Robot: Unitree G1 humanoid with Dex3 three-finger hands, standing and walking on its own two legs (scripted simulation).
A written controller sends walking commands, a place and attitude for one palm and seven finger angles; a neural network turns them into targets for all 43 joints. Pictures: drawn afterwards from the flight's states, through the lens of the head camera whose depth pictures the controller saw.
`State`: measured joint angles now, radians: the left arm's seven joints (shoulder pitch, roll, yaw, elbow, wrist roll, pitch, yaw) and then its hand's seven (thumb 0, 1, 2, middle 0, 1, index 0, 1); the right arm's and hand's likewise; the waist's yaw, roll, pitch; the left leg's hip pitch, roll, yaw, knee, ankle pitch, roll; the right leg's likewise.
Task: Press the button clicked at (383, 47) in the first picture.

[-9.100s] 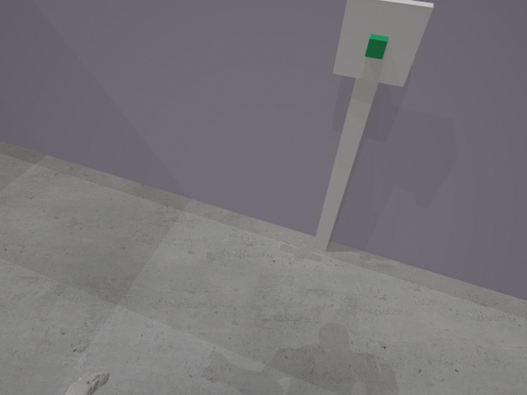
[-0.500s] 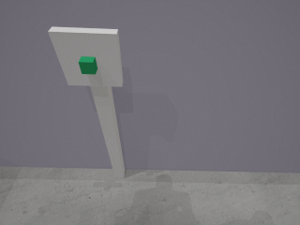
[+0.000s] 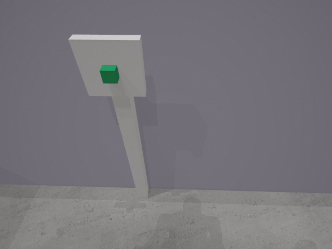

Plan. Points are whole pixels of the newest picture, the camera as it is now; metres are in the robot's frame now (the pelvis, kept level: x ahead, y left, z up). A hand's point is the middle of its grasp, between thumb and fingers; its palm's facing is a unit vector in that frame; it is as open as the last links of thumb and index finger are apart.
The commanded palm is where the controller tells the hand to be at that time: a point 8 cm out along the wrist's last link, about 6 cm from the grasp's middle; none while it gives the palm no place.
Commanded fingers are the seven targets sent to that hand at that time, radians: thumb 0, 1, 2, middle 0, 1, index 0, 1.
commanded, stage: come to a stop and stand still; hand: left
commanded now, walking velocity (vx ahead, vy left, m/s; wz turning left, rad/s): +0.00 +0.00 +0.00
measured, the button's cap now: (110, 73) +0.52 +0.19 +0.17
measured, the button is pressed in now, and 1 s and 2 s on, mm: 0 0 0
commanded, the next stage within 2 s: look again from close up in 0.90 s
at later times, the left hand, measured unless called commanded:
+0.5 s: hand out of the picture +0.04 +0.15 -0.17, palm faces +0.00 -0.98 -0.18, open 7.3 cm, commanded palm none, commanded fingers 0.00 0.90 0.90 -0.20 -0.30 -0.20 -0.30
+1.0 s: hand out of the picture +0.07 +0.14 -0.17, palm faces +0.01 -0.98 -0.20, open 7.3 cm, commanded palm none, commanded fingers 0.00 0.90 0.90 -0.20 -0.30 -0.20 -0.30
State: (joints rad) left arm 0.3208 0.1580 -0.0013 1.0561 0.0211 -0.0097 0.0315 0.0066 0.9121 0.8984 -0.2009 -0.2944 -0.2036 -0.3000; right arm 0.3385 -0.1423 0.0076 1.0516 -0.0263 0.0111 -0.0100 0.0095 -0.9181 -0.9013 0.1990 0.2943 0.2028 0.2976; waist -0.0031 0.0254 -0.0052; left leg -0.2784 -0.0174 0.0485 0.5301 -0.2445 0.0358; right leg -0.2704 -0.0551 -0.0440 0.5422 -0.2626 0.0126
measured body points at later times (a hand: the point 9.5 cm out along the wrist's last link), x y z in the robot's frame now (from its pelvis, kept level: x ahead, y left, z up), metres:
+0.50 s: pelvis +0.04 -0.02 +0.01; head +0.06 -0.02 +0.46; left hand +0.04 +0.20 -0.16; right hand +0.05 -0.25 -0.15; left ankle +0.03 +0.10 -0.73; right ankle +0.02 -0.14 -0.73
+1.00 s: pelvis +0.06 -0.04 +0.01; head +0.08 -0.04 +0.46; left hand +0.07 +0.19 -0.15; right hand +0.06 -0.26 -0.16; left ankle +0.03 +0.10 -0.73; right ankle +0.02 -0.14 -0.73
